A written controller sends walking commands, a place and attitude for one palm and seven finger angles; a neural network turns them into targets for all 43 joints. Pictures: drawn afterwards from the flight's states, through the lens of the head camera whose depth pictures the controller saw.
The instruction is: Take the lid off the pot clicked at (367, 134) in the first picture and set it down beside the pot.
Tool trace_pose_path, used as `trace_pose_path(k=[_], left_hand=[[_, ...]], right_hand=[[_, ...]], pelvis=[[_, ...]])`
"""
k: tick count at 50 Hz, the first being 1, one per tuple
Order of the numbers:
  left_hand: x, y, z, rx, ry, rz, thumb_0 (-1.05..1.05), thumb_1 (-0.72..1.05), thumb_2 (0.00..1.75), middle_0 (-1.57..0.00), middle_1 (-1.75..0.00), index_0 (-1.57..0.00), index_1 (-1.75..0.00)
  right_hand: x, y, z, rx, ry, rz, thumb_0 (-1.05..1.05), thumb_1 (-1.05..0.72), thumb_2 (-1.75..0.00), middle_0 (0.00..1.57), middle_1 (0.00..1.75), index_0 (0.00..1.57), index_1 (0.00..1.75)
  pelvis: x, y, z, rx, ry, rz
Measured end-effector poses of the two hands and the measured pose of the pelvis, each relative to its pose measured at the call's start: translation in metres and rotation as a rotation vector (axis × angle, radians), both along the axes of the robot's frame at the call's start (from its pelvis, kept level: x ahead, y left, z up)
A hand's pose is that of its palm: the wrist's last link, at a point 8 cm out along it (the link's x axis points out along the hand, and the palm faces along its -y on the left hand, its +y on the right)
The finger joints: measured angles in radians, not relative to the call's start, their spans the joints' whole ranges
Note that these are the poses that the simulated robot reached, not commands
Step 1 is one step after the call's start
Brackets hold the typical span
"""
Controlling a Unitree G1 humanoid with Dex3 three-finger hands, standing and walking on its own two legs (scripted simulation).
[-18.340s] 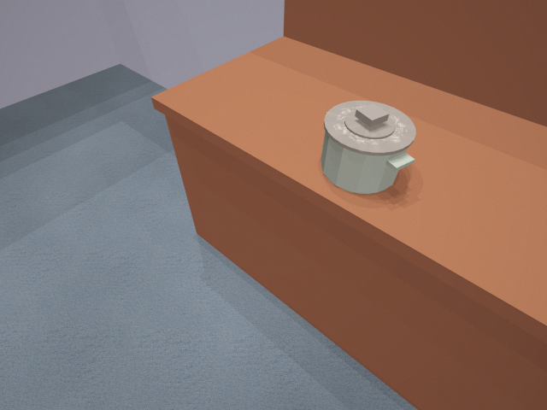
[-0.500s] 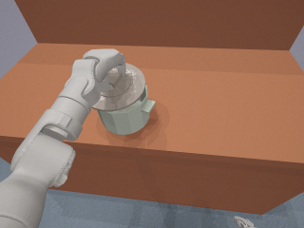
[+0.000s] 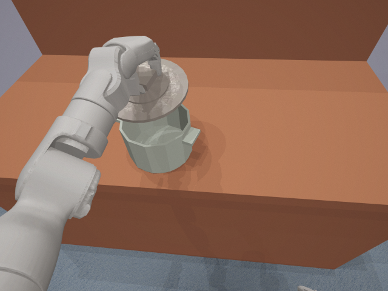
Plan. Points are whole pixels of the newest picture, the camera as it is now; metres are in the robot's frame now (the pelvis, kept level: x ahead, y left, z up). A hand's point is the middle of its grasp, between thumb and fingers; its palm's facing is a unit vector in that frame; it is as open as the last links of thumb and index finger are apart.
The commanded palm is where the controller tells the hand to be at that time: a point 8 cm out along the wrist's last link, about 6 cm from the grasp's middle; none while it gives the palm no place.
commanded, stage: lift the lid straight up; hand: left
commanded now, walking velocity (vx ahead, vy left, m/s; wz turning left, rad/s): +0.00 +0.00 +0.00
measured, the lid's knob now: (142, 78) +0.51 +0.10 +0.19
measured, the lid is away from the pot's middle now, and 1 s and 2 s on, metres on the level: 0.01 0.02 0.14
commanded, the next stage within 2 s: move the lid sideways beside the pot in 0.68 s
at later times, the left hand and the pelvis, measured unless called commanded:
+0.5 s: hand (134, 61) +0.46 +0.09 +0.25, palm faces -0.21 +0.03 -0.98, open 8.4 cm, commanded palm +0.46 +0.09 +0.31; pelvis -0.01 +0.00 +0.00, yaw +2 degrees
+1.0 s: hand (128, 60) +0.48 +0.11 +0.24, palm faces -0.23 -0.01 -0.97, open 8.4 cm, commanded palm +0.47 +0.11 +0.31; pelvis +0.00 -0.01 +0.00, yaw +0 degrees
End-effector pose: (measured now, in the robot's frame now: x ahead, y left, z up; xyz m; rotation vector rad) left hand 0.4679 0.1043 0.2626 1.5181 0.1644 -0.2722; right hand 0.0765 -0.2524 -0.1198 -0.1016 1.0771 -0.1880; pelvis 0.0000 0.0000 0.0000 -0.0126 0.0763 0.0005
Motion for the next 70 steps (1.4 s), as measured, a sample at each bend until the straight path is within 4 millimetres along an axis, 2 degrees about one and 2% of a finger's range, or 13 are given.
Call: trace_pose_path(k=[11, 18, 22, 30, 37, 42, 49, 56, 63, 70], left_hand=[[-0.005, 0.006, 0.017, 0.029, -0.033, 0.01, -0.01, 0.2, 0.9, -0.6, -0.89, -0.54, -0.86], [-0.01, 0.004, 0.03, 0.032, -0.036, 0.018, -0.01, 0.2, 0.91, -0.6, -0.89, -0.54, -0.86], [-0.013, -0.004, 0.039, 0.065, -0.06, -0.006, -0.01, 0.2, 0.91, -0.6, -0.89, -0.54, -0.86], [-0.006, -0.015, 0.048, 0.014, -0.051, 0.027, -0.01, 0.2, 0.91, -0.6, -0.89, -0.54, -0.86], [0.003, -0.015, 0.043, 0.015, -0.053, 0.03, -0.01, 0.2, 0.91, -0.61, -0.89, -0.54, -0.86], [0.004, -0.011, 0.045, 0.028, -0.057, 0.032, -0.01, 0.2, 0.9, -0.61, -0.89, -0.54, -0.86], [0.007, 0.003, 0.038, 0.026, -0.043, 0.051, -0.02, 0.2, 0.91, -0.61, -0.89, -0.54, -0.86], [0.004, 0.015, 0.041, 0.046, -0.062, 0.054, -0.01, 0.2, 0.91, -0.61, -0.89, -0.54, -0.86], [0.007, 0.038, 0.039, 0.039, -0.035, 0.12, -0.01, 0.2, 0.91, -0.61, -0.89, -0.54, -0.86], [0.007, 0.064, 0.039, 0.023, -0.038, 0.137, -0.01, 0.2, 0.91, -0.61, -0.89, -0.54, -0.86]], right_hand=[[0.023, 0.005, 0.006, -0.006, -0.052, 0.042, 0.01, -0.91, -0.9, 0.2, 0.29, 0.2, 0.3], [0.034, 0.009, 0.009, -0.006, -0.072, 0.073, 0.01, -0.91, -0.9, 0.2, 0.29, 0.2, 0.3], [0.036, 0.011, 0.009, -0.003, -0.084, 0.083, 0.01, -0.91, -0.9, 0.2, 0.29, 0.2, 0.3], [0.024, 0.012, 0.003, 0.006, -0.053, 0.067, 0.01, -0.91, -0.9, 0.2, 0.29, 0.2, 0.3], [0.002, 0.0, 0.002, -0.011, -0.013, 0.024, 0.01, -0.91, -0.9, 0.2, 0.29, 0.2, 0.3], [-0.004, -0.009, 0.003, -0.022, 0.003, 0.004, 0.01, -0.91, -0.9, 0.2, 0.29, 0.2, 0.3], [0.002, -0.017, 0.006, -0.038, 0.003, 0.004, 0.01, -0.91, -0.9, 0.2, 0.29, 0.2, 0.3], [0.021, -0.017, 0.009, -0.037, -0.031, 0.026, 0.01, -0.91, -0.9, 0.2, 0.29, 0.2, 0.3], [0.033, -0.015, 0.012, -0.037, -0.043, 0.037, 0.01, -0.91, -0.9, 0.2, 0.29, 0.2, 0.3], [0.033, -0.016, 0.015, -0.05, -0.027, 0.036, 0.01, -0.91, -0.9, 0.2, 0.29, 0.2, 0.3]], pelvis=[[0.0, 0.004, 0.0, -0.002, 0.002, 0.014], [-0.003, 0.004, 0.0, -0.001, -0.001, 0.025], [-0.004, 0.004, 0.0, -0.001, 0.001, 0.032], [-0.006, 0.002, 0.0, 0.003, 0.009, 0.019], [-0.003, -0.002, 0.0, 0.003, 0.015, 0.002], [0.001, -0.005, 0.001, 0.002, 0.01, 0.001], [0.001, -0.009, 0.001, 0.003, 0.008, 0.0], [0.002, -0.01, 0.001, 0.001, 0.009, 0.009], [0.003, -0.012, 0.001, 0.0, 0.013, 0.011], [0.004, -0.011, 0.001, -0.005, 0.016, 0.012]])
